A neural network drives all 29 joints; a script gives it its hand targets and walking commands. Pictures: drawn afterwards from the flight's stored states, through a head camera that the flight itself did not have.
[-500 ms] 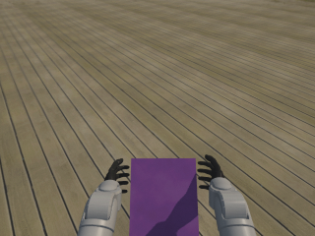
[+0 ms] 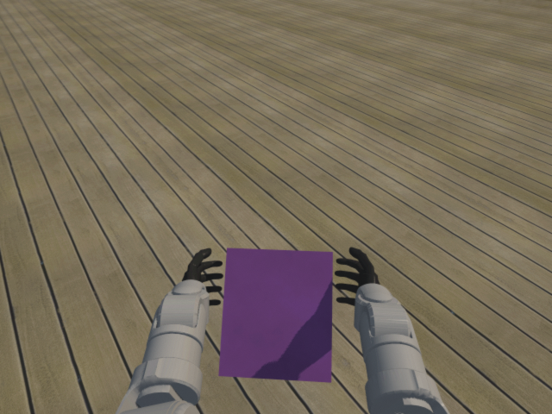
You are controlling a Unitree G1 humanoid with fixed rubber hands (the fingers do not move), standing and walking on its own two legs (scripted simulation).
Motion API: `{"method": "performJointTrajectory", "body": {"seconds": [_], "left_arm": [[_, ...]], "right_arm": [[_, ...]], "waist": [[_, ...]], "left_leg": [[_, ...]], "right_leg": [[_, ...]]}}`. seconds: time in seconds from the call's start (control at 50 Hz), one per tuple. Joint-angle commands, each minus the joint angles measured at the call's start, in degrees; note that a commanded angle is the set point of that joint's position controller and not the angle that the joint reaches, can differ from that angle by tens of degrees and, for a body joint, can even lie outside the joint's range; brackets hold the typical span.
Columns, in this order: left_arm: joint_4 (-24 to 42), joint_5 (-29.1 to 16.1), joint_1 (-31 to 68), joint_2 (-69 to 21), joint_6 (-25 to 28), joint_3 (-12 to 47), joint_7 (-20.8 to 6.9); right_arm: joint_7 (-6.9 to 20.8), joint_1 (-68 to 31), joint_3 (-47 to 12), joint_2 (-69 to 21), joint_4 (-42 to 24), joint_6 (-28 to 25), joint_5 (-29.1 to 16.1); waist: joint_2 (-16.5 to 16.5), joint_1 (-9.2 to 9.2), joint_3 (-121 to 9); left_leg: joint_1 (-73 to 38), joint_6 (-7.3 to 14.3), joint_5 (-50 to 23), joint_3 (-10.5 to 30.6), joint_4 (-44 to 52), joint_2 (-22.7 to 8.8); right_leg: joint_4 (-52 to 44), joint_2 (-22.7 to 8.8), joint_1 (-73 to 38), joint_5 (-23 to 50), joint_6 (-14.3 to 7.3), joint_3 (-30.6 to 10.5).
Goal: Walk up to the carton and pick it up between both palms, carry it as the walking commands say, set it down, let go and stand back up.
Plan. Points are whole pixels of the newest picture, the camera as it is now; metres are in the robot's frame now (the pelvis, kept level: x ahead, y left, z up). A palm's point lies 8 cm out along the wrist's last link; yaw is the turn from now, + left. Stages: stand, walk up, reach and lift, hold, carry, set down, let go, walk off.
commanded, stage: set down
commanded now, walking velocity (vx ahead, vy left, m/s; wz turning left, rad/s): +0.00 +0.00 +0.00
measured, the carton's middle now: (279, 306) +0.37 +0.01 -0.09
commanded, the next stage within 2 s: none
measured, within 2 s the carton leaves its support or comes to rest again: neither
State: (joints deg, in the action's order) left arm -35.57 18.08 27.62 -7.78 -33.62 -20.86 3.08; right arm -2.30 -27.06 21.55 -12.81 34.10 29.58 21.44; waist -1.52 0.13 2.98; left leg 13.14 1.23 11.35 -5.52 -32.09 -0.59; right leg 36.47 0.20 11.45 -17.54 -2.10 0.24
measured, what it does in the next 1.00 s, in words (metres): lowers itself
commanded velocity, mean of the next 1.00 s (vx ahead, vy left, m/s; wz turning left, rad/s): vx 0.00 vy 0.00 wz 0.00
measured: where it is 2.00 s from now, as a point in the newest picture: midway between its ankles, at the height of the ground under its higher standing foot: outside the picture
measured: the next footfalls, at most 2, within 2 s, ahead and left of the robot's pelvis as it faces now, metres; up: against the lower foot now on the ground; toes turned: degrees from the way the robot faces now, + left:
none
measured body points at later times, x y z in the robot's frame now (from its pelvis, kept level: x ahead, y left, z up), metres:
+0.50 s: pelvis +0.00 -0.01 -0.02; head +0.14 +0.00 +0.41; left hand +0.33 +0.13 -0.10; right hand +0.36 -0.14 -0.08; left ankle +0.08 +0.12 -0.73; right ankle +0.04 -0.10 -0.73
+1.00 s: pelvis -0.05 +0.00 -0.08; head +0.16 +0.02 +0.32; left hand +0.33 +0.13 -0.19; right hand +0.33 -0.14 -0.18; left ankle +0.08 +0.12 -0.73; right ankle +0.04 -0.10 -0.73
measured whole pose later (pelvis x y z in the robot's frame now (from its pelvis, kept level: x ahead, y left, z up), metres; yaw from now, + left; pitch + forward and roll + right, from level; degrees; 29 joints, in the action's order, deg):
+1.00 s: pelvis -0.05 +0.00 -0.08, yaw -1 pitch +19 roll +0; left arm -45.3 8.5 35.5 -4.4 2.0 -12.2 14.8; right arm -13.6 -34.9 8.5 -2.2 44.8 -2.2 1.3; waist -2.6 0.1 9.6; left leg 62.7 0.9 14.3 -1.6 -57.8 -0.6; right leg 61.6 1.5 60.6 -20.1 -1.8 0.1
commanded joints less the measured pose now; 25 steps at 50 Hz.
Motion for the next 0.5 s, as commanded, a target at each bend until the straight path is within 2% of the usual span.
{"method": "performJointTrajectory", "body": {"seconds": [0.0, 0.02, 0.04, 0.06, 0.08, 0.1, 0.12, 0.14, 0.16, 0.18, 0.2, 0.22, 0.24, 0.26, 0.28, 0.3, 0.36, 0.38, 0.4, 0.42, 0.44, 0.46, 0.48], "left_arm": [[-1.76, -4.03, 34.21, -53.98, 5.49, 12.21, -12.6], [-1.34, -4.02, 34.21, -53.35, 6.68, 12.98, -12.92], [-3.31, -4.17, 33.58, -54.96, 6.65, 14.26, -12.98], [-3.66, -1.66, 28.3, -53.3, 6.92, 11.47, -12.37], [-5.22, -2.96, 28.28, -52.99, 7.47, 13.04, -12.51], [-5.18, -2.4, 28.53, -52.78, 8.64, 11.85, -12.36], [-2.21, -2.73, 26.27, -50.93, 10.7, 13.65, -12.52], [-1.29, -4.07, 27.09, -53.61, 12.69, 16.34, -12.19], [0.65, -4.27, 26.0, -51.86, 14.76, 17.45, -11.85], [1.28, -4.82, 24.76, -50.24, 17.01, 18.26, -11.72], [1.03, -3.79, 22.39, -48.64, 18.37, 17.91, -11.61], [4.04, -5.02, 23.51, -48.37, 20.56, 20.63, -11.18], [3.78, -4.67, 21.14, -49.32, 22.21, 21.25, -10.8], [4.4, -4.13, 23.31, -45.3, 23.04, 21.57, -10.89], [2.56, -4.56, 18.99, -46.81, 24.16, 22.81, -10.45], [5.88, -4.94, 22.21, -44.8, 25.91, 24.19, -10.96], [4.78, -4.85, 20.02, -42.29, 29.69, 24.09, -9.83], [6.68, -5.15, 18.32, -39.99, 32.1, 24.79, -9.12], [6.98, -5.82, 20.49, -38.17, 33.17, 25.9, -8.83], [8.11, -6.32, 21.33, -38.6, 34.56, 27.69, -7.89], [5.57, -6.33, 21.68, -37.34, 34.39, 26.73, -6.83], [3.99, -4.72, 18.41, -35.98, 35.13, 25.27, -5.79], [6.83, -4.31, 24.15, -30.94, 36.41, 23.4, -4.82]], "right_arm": [[15.07, -33.95, -14.26, -49.55, 13.16, -3.4, -6.65], [14.79, -32.73, -14.34, -49.98, 13.15, -4.44, -7.25], [14.46, -30.77, -12.32, -48.55, 13.03, -4.92, -5.73], [13.92, -27.27, -12.63, -50.14, 14.35, -4.52, -4.76], [13.75, -28.87, -12.96, -47.88, 12.31, -6.18, -5.34], [12.95, -26.98, -13.77, -49.78, 13.18, -6.66, -4.53], [12.64, -25.34, -15.89, -48.29, 10.0, -8.47, -5.54], [11.73, -26.35, -19.6, -49.34, 7.18, -10.22, -6.86], [11.73, -25.23, -20.69, -49.07, 7.36, -11.62, -7.23], [10.8, -23.37, -21.36, -49.8, 7.14, -13.16, -8.19], [10.24, -20.88, -23.52, -51.4, 8.8, -14.13, -8.29], [10.11, -19.94, -25.33, -52.85, 8.09, -15.99, -8.69], [9.85, -18.4, -27.41, -51.6, 6.59, -17.33, -8.74], [8.72, -13.14, -23.13, -51.2, 11.22, -17.76, -6.08], [8.42, -14.99, -26.43, -49.76, 8.68, -19.5, -8.5], [7.82, -9.92, -23.45, -48.6, 11.89, -20.07, -5.98], [6.47, -14.17, -27.37, -47.45, 9.34, -23.77, -7.29], [6.42, -13.4, -30.28, -49.24, 10.42, -25.29, -8.91], [4.98, -14.43, -29.76, -46.5, 7.27, -27.22, -8.8], [4.92, -15.14, -30.07, -45.63, 8.95, -28.16, -10.3], [4.57, -15.73, -29.14, -43.37, 10.9, -28.23, -9.91], [3.85, -14.84, -28.01, -39.14, 11.91, -29.47, -8.48], [3.05, -16.87, -25.74, -37.64, 13.08, -29.52, -7.67]], "waist": [[2.89, 3.08, -6.06], [2.54, 3.39, -7.68], [2.82, -0.95, -6.66], [2.15, 3.12, -7.23], [2.0, 1.51, -6.3], [-0.01, 2.05, -8.0], [1.93, 2.45, -11.66], [0.64, 2.46, -15.67], [0.76, 3.48, -16.89], [1.12, 3.37, -19.03], [-0.73, 5.53, -21.66], [-0.21, 4.57, -27.11], [-2.63, 4.64, -28.39], [-2.66, 2.45, -27.16], [-2.37, 2.33, -28.69], [-1.39, 1.07, -29.99], [-2.9, 3.16, -33.64], [-3.53, 6.64, -37.65], [-2.09, 4.37, -38.8], [-1.54, 4.98, -42.2], [-0.26, 4.44, -37.8], [2.06, 5.98, -36.73], [-0.68, 4.32, -33.94]], "left_leg": [[-10.87, 0.36, 9.88, 11.29, 0.38, 4.0], [-9.35, 0.89, 8.82, 10.98, 0.25, 3.5], [-8.15, 0.93, 9.42, 12.1, 0.35, 3.23], [-6.78, 1.16, 4.1, 10.57, 0.7, 3.86], [-8.43, 0.88, 1.86, 10.96, 0.25, 3.59], [-5.77, 1.31, 2.22, 10.57, -1.14, 4.65], [-8.23, 1.65, -3.97, 12.05, -2.07, 3.66], [-6.29, 1.54, -8.62, 12.13, -3.41, 3.74], [-5.71, 1.65, -10.92, 11.7, -4.02, 3.71], [-2.2, 2.22, -16.95, 11.94, -5.63, 4.13], [0.39, 2.12, -19.6, 11.81, -7.0, 4.38], [-3.18, 2.29, -21.83, 12.29, -7.86, 4.14], [1.72, 2.18, -24.12, 12.4, -8.96, 4.53], [3.31, 1.73, -23.63, 12.94, -9.57, 4.44], [3.4, 1.91, -27.19, 13.12, -9.93, 4.74], [6.09, 1.56, -24.41, 13.01, -9.68, 4.5], [9.62, 1.89, -27.46, 13.54, -12.25, 4.9], [8.26, 1.7, -29.1, 12.51, -12.85, 5.24], [8.8, 1.87, -26.88, 13.1, -13.64, 5.2], [8.39, 1.62, -29.26, 12.48, -14.74, 4.62], [9.69, 1.21, -21.66, 12.1, -13.78, 5.14], [10.32, 0.66, -23.01, 11.87, -14.29, 5.64], [14.15, 1.33, -17.16, 11.56, -15.38, 5.11]], "right_leg": [[-9.1, 1.96, 20.83, -12.93, -3.06, -8.1], [-8.75, 1.36, 20.03, -11.29, -2.8, -8.51], [-8.62, 1.16, 20.86, -9.82, -3.14, -8.81], [-8.89, 1.37, 18.14, -6.49, -2.5, -9.04], [-9.05, 2.04, 20.72, -4.99, -2.32, -8.88], [-8.66, 1.5, 18.94, -4.84, -1.88, -9.58], [-7.06, 1.62, 20.18, 1.48, -1.54, -10.17], [-6.26, 1.76, 17.55, 6.45, -1.78, -10.81], [-5.37, 2.52, 18.18, 9.04, -1.22, -10.17], [-3.74, 2.31, 15.97, 17.52, -0.59, -11.15], [-1.86, 2.11, 15.16, 23.53, 0.38, -12.22], [-1.25, 2.49, 16.53, 23.92, 0.28, -11.67], [0.25, 2.7, 15.7, 28.83, 0.52, -11.61], [0.16, 1.92, 17.56, 31.96, 0.7, -12.29], [1.42, 2.82, 16.54, 34.21, 0.98, -11.52], [0.52, 3.35, 17.95, 33.04, 0.9, -11.2], [3.79, 3.53, 19.68, 33.99, 1.51, -11.31], [3.78, 3.69, 18.89, 36.69, 2.08, -11.72], [4.42, 3.87, 20.87, 33.39, 2.05, -11.09], [6.32, 4.87, 23.81, 31.66, 2.23, -9.65], [4.94, 5.14, 26.59, 22.03, 1.59, -9.03], [5.37, 4.9, 27.83, 23.32, 0.8, -9.56], [6.47, 5.64, 32.67, 16.55, 1.25, -8.71]]}}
